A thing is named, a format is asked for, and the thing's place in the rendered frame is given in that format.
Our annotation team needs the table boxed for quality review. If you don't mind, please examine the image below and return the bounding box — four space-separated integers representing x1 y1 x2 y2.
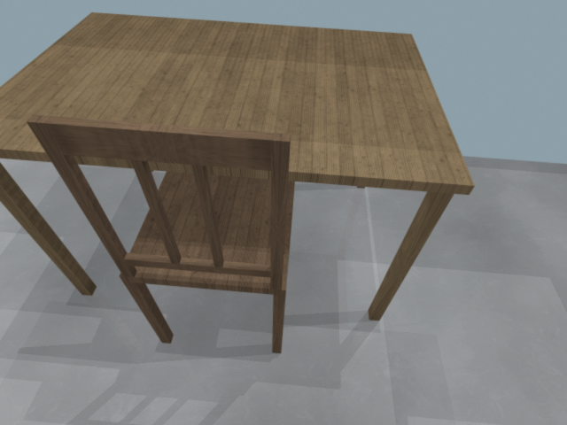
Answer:
0 12 475 321

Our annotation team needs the chair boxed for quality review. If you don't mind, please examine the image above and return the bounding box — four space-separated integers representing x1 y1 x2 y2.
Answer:
27 115 295 353

